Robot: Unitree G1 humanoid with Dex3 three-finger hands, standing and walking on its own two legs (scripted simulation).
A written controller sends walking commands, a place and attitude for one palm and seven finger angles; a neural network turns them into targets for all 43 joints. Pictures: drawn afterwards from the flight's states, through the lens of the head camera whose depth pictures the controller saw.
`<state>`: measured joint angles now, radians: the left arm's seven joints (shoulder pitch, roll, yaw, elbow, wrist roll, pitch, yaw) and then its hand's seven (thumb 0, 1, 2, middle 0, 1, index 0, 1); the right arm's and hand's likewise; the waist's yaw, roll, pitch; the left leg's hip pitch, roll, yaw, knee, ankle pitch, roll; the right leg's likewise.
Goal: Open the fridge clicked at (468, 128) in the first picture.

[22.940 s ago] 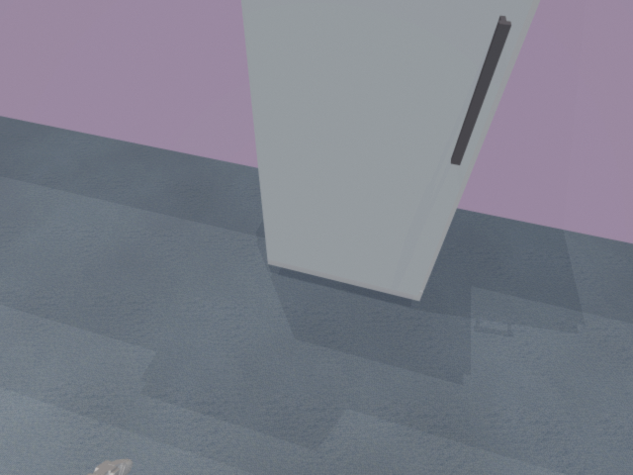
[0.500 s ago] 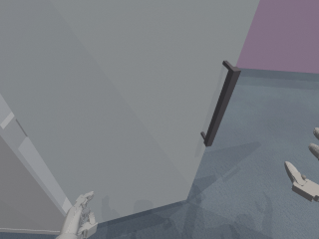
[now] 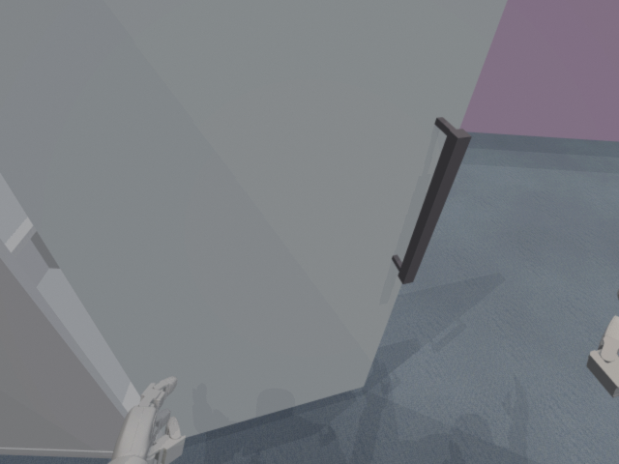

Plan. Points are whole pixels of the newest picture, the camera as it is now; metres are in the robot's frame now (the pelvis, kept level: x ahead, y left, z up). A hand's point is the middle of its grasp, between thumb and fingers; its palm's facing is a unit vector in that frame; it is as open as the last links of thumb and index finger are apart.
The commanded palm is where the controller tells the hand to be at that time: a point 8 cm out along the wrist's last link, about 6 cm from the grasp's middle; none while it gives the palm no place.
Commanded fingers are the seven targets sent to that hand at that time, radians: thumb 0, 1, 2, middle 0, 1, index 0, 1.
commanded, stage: step back with the hand held close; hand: right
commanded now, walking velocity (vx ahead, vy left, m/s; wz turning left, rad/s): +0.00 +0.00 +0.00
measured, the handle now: (421, 210) +0.48 -0.19 +0.09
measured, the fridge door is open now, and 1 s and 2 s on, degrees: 72 72 72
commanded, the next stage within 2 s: stop stepping back and stand still in 1.24 s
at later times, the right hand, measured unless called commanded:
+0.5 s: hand out of the picture +0.16 -0.31 +0.15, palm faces +0.37 +0.80 -0.47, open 7.4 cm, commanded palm +0.10 -0.34 +0.17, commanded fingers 0.00 -0.90 -0.90 0.20 0.30 0.20 0.30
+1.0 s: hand out of the picture +0.06 -0.33 +0.17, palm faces +0.53 +0.73 -0.42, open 7.4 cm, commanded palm -0.03 -0.35 +0.17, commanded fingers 0.00 -0.90 -0.90 0.20 0.30 0.20 0.30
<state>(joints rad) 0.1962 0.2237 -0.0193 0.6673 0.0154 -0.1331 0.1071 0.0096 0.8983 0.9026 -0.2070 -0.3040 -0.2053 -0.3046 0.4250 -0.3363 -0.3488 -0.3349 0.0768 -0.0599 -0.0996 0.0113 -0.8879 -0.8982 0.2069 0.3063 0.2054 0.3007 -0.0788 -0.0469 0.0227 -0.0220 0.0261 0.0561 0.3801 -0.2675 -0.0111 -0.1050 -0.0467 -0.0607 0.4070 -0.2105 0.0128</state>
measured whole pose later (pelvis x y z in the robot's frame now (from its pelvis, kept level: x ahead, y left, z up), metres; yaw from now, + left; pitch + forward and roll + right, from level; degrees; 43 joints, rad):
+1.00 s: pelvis -0.13 -0.04 -0.02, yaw -7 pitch -2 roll +4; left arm 0.22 0.20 0.00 0.60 0.00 -0.14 0.10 0.01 0.90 0.90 -0.21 -0.30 -0.21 -0.30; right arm 0.42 -0.42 -0.44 -0.46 0.02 -0.27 -0.14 0.01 -0.89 -0.90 0.21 0.30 0.21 0.30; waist 0.01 -0.04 0.05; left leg -0.32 -0.05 0.00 0.68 -0.31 -0.02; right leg -0.48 -0.04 -0.02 0.58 -0.14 -0.07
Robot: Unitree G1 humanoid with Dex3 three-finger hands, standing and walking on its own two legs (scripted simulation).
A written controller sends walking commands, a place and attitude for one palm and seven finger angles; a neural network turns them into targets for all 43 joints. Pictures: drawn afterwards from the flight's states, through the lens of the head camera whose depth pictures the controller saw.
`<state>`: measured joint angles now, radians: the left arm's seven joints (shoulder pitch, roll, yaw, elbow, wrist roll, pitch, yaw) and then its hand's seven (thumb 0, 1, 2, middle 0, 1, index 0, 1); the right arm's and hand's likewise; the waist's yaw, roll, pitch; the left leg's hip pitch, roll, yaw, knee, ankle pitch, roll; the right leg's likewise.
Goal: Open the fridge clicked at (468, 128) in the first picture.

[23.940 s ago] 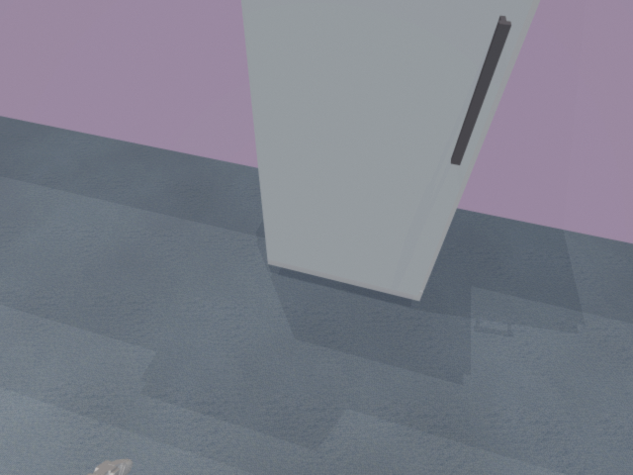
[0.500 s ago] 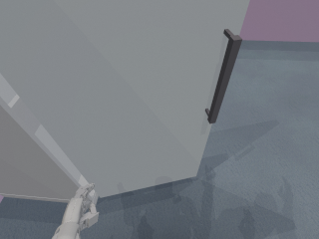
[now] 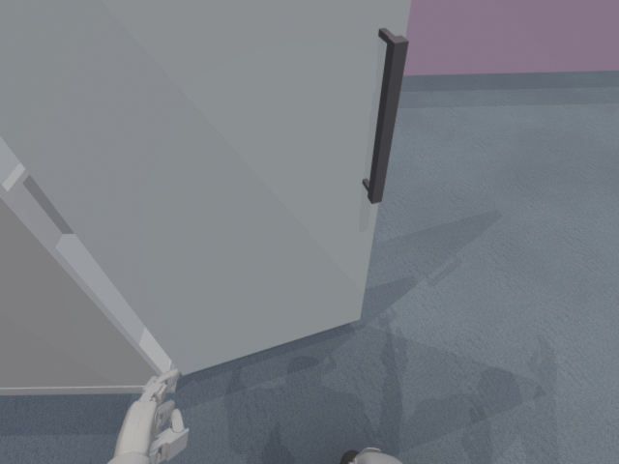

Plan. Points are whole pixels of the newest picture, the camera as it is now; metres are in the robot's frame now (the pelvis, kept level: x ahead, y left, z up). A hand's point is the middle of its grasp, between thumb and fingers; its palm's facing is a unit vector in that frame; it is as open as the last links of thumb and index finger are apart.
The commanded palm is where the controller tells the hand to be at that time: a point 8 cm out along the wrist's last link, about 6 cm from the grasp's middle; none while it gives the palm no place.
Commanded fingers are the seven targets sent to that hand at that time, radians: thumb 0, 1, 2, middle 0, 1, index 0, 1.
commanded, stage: step back with the hand held close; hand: right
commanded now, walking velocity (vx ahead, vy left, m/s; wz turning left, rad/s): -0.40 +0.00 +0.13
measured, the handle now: (379, 127) +0.63 -0.08 +0.11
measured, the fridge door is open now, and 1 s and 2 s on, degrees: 72 72 72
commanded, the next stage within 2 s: stop stepping back and stand still in 0.24 s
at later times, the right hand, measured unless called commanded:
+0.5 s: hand out of the picture +0.10 -0.25 +0.20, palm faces +0.30 +0.87 -0.40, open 7.4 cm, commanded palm +0.04 -0.31 +0.19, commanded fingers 0.00 -0.90 -0.90 0.20 0.30 0.20 0.30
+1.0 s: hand out of the picture +0.06 -0.25 +0.18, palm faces +0.31 +0.84 -0.45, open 7.4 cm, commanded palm -0.01 -0.31 +0.19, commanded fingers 0.00 -0.90 -0.90 0.20 0.30 0.20 0.30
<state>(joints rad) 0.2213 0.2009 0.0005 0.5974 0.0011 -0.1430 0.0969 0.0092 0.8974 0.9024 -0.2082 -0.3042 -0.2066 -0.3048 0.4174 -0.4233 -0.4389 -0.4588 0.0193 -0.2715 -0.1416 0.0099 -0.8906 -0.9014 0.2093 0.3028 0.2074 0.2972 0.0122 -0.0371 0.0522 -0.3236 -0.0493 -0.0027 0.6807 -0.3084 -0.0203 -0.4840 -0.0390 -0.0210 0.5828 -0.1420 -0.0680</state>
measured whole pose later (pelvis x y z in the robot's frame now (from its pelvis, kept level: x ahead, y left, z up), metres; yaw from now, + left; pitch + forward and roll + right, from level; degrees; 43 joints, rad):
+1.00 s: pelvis -0.19 -0.03 +0.00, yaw +7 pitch -1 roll -1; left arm 0.28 0.18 -0.01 0.66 0.01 -0.18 0.07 0.01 0.90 0.90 -0.20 -0.30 -0.20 -0.30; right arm 0.52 -0.44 -0.42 -0.49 0.03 -0.21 -0.17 0.01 -0.89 -0.90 0.21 0.30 0.20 0.30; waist 0.05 0.04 0.00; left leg -0.27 -0.01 0.08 0.61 -0.32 0.01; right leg -0.25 -0.07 -0.08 0.61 -0.33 0.03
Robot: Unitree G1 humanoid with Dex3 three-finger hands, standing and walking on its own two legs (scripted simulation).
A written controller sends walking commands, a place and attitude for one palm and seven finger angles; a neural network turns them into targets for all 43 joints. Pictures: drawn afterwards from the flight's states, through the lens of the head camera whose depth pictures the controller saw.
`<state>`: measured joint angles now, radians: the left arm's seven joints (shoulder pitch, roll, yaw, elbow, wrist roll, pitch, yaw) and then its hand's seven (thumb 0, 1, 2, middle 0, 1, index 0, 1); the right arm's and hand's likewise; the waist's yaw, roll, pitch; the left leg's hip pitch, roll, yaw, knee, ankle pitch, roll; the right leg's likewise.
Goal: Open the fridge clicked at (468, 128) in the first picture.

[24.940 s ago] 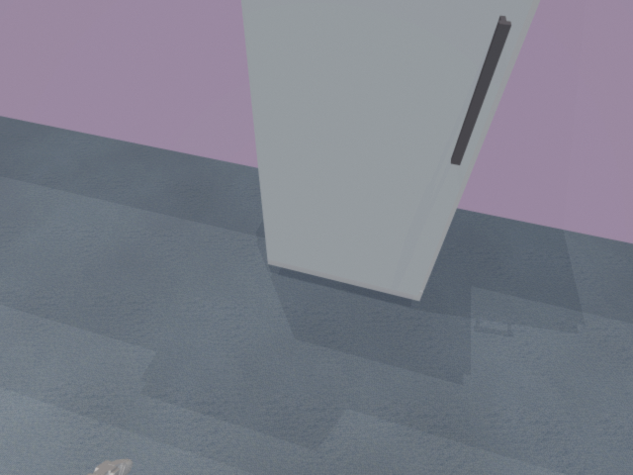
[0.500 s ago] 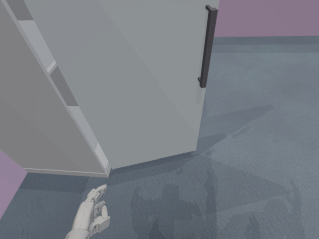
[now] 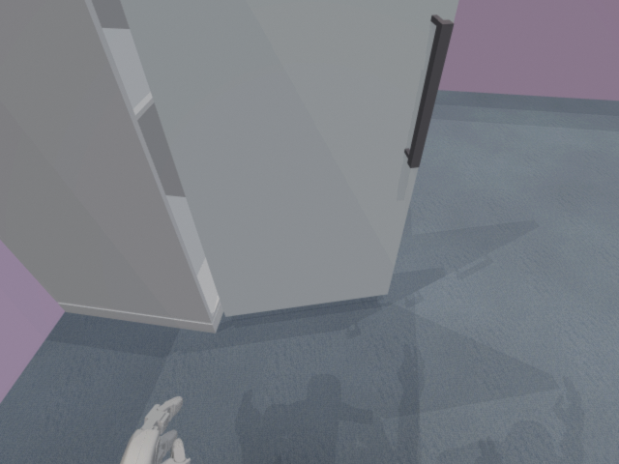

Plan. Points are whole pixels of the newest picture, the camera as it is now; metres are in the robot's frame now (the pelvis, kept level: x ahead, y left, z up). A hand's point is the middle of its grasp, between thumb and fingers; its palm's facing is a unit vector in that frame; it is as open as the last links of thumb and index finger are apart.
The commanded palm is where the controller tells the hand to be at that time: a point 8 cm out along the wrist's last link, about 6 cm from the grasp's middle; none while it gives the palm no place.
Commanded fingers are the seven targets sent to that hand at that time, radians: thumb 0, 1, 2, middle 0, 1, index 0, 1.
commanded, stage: stop stepping back and stand still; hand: right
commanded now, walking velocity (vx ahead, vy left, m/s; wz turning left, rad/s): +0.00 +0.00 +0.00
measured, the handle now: (423, 99) +0.80 -0.15 +0.10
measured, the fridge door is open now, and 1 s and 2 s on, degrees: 72 72 72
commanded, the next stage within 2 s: let the arm hang, fingers relaxed in 0.04 s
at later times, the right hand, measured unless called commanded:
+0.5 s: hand out of the picture +0.04 -0.19 -0.17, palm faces +0.06 +0.98 -0.18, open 6.9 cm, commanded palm none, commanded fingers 0.00 -0.90 -0.90 0.20 0.30 0.20 0.30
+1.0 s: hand out of the picture +0.03 -0.26 -0.15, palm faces +0.01 +0.97 -0.25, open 7.4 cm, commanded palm none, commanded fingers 0.00 -0.90 -0.90 0.20 0.30 0.20 0.30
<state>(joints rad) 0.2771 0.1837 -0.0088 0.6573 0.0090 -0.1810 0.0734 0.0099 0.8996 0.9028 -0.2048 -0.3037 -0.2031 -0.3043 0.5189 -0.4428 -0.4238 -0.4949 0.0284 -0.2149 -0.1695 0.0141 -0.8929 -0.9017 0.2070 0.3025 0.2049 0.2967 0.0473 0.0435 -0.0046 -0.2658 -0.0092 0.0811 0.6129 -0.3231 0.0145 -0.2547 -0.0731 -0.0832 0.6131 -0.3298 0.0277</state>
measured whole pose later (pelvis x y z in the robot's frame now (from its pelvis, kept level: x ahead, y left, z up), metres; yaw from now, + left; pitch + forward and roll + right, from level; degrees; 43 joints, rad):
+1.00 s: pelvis -0.01 -0.06 +0.02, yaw -1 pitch -1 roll +1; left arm 0.23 0.20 0.01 1.11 0.02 0.01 0.02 0.00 0.90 0.90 -0.21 -0.30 -0.20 -0.30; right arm 0.21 -0.23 0.00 1.11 -0.02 0.00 -0.02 0.00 -0.91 -0.90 0.20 0.30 0.19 0.29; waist 0.01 -0.01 0.02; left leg -0.17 0.03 0.03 0.39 -0.20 -0.02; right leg -0.23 0.02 -0.09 0.40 -0.16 -0.07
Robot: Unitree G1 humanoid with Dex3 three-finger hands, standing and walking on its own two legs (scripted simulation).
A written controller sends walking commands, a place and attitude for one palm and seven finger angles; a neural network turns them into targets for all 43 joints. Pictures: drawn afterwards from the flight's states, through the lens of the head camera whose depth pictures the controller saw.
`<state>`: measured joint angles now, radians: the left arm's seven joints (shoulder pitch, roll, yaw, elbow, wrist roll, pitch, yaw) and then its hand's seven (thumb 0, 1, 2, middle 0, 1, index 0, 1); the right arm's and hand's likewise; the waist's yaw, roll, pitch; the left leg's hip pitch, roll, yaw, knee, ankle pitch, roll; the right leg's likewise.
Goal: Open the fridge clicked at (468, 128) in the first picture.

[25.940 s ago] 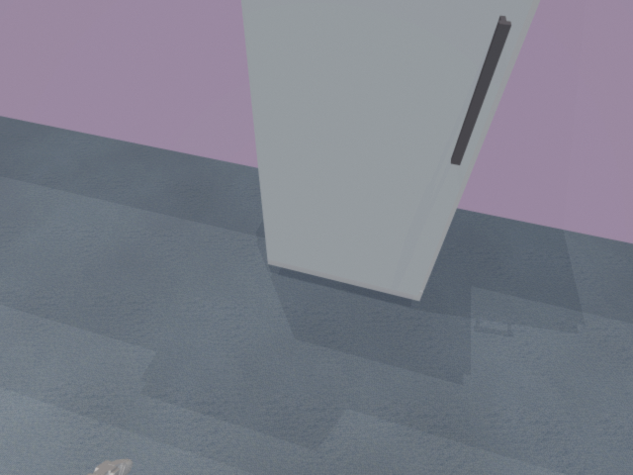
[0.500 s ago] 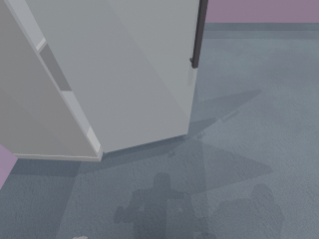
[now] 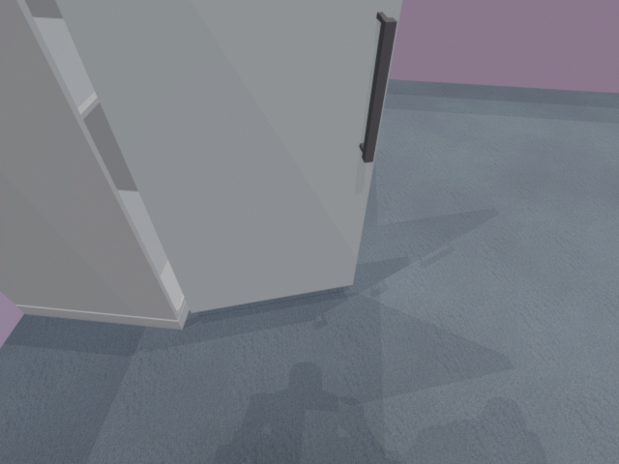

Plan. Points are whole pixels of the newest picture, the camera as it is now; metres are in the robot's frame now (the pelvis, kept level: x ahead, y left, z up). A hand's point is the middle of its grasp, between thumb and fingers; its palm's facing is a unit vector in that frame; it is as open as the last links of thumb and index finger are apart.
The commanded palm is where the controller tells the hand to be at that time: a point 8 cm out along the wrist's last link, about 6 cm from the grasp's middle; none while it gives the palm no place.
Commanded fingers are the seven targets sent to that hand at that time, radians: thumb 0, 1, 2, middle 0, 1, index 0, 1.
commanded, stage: let the arm hang, fingers relaxed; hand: right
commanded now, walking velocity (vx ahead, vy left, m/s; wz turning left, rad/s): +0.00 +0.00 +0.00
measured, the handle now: (373, 95) +0.81 -0.08 +0.09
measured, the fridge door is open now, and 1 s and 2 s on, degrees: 72 72 72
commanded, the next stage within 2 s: look to check the result in 0.24 s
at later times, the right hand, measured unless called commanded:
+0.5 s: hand out of the picture +0.00 -0.18 -0.18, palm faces -0.02 +0.98 -0.18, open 7.4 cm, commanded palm none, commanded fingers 0.00 -0.90 -0.90 0.20 0.30 0.20 0.30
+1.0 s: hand out of the picture +0.03 -0.17 -0.18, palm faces -0.03 +0.98 -0.19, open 7.4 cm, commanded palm none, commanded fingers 0.00 -0.90 -0.90 0.20 0.30 0.20 0.30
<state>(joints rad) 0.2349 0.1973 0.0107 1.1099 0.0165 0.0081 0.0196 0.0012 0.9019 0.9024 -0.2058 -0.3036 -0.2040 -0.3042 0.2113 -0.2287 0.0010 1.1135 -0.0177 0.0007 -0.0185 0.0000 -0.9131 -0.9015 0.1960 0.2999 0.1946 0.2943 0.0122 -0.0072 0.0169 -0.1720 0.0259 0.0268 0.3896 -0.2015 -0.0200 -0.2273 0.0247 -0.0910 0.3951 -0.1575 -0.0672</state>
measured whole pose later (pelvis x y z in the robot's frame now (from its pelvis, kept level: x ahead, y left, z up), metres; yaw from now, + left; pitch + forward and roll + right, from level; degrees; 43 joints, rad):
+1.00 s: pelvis +0.02 +0.00 +0.00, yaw +1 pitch -1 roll +0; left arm 0.24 0.16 0.01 1.14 0.01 0.00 0.03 0.00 0.90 0.90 -0.20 -0.30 -0.20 -0.30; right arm 0.24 -0.16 0.01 1.14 -0.01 -0.01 -0.03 0.00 -0.91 -0.90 0.20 0.30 0.20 0.29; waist 0.02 0.01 0.04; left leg -0.14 0.03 0.01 0.38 -0.23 -0.02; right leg -0.19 0.03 -0.11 0.38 -0.19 -0.07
